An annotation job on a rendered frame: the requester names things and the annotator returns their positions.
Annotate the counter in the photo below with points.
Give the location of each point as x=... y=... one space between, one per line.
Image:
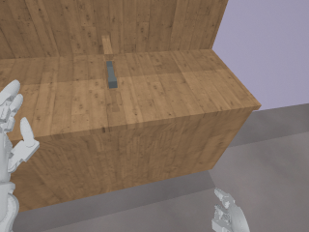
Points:
x=175 y=111

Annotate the robot right hand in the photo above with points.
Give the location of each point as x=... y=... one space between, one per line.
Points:
x=231 y=220

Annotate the robot left hand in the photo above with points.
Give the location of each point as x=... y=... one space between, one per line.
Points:
x=10 y=102

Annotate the robot left forearm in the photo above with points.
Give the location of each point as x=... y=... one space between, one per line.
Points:
x=9 y=206

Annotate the tap lever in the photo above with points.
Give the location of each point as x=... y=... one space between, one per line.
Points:
x=112 y=79

